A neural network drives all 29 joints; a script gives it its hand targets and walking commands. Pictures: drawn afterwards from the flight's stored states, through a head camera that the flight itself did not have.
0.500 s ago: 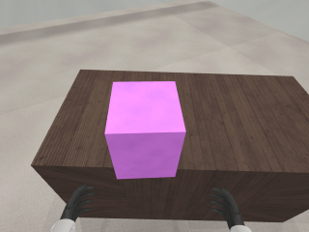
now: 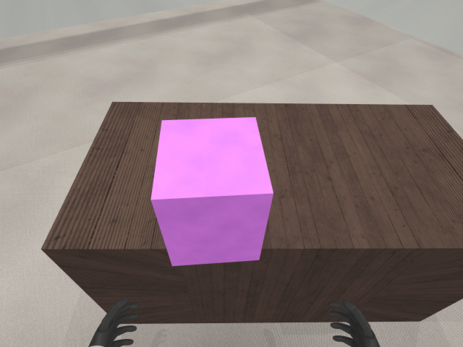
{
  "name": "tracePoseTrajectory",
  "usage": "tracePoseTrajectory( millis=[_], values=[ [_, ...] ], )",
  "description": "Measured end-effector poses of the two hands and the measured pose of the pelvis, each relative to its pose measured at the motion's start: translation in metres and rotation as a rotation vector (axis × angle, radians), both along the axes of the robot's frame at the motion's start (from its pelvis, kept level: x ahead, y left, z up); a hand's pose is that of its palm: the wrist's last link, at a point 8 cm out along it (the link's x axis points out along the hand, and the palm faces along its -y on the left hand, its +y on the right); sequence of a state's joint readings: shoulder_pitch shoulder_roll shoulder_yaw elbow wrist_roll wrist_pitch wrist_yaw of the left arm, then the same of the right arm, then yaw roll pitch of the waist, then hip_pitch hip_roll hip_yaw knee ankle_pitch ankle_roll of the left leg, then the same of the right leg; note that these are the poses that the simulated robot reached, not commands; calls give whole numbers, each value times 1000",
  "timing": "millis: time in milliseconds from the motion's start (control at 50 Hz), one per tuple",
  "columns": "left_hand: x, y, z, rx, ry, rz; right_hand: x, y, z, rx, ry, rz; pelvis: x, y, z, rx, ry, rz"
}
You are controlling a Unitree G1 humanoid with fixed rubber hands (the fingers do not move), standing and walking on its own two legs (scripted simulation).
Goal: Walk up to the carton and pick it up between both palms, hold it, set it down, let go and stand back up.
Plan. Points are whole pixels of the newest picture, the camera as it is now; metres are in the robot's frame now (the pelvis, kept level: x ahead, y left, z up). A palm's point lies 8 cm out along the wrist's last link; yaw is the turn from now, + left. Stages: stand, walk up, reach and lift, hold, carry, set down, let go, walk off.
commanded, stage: let go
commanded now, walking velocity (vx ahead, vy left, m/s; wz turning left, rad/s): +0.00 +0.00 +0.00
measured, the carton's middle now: (212, 193) +0.44 +0.06 -0.01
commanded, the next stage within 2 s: stand in 0.30 s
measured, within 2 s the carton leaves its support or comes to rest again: neither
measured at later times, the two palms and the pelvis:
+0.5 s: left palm out of the picture +0.13 +0.25 -0.09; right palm out of the picture +0.10 -0.25 -0.12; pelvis -0.01 +0.00 -0.01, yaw +3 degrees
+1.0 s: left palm out of the picture +0.00 +0.25 -0.13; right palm out of the picture +0.08 -0.24 -0.13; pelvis -0.01 -0.01 -0.01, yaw +8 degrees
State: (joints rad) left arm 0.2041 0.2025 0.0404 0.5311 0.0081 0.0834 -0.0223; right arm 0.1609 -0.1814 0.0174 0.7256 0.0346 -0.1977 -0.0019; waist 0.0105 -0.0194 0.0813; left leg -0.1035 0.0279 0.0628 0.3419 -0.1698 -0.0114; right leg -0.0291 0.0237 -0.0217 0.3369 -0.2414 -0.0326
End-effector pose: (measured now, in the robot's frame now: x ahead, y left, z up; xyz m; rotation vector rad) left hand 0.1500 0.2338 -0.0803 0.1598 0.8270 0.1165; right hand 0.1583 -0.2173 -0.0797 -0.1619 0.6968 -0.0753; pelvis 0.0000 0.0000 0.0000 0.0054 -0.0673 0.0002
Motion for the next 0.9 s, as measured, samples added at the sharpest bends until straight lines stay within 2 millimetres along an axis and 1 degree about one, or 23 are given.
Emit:
tracePoseTrajectory(
  millis=[120,340,380,420,460,520,560,620,720,900],
  values=[
    [-1,-2,-1,8,21,-6,-5,-4,-4,-6,21,1,-3,0,-1,1,1,-3],
    [6,-8,0,9,8,-26,-11,-14,-2,-19,15,-10,-6,-1,-2,3,-2,-8],
    [7,-6,0,30,-10,-41,-17,-17,-8,-45,73,-1,-6,-2,-3,-2,18,8],
    [3,-1,0,47,-32,-31,-31,-23,-19,-68,172,10,-7,-2,-5,-7,33,27],
    [-6,6,-2,59,-32,-7,-46,-28,-30,-75,254,13,-9,-3,-7,-9,45,38],
    [-28,15,-9,77,11,33,-65,-31,-41,-75,337,18,-10,-4,-10,-13,55,60],
    [-44,18,-15,81,48,59,-73,-32,-45,-75,370,23,-11,-4,-11,-15,60,70],
    [-65,21,-24,80,100,89,-81,-30,-49,-73,399,31,-12,-5,-12,-16,63,85],
    [-95,21,-33,68,158,134,-84,-27,-50,-77,414,49,-14,-6,-12,-16,65,103],
    [-138,17,-44,51,246,203,-74,-22,-50,-83,399,75,-15,-8,-12,-18,68,128]
  ],
)
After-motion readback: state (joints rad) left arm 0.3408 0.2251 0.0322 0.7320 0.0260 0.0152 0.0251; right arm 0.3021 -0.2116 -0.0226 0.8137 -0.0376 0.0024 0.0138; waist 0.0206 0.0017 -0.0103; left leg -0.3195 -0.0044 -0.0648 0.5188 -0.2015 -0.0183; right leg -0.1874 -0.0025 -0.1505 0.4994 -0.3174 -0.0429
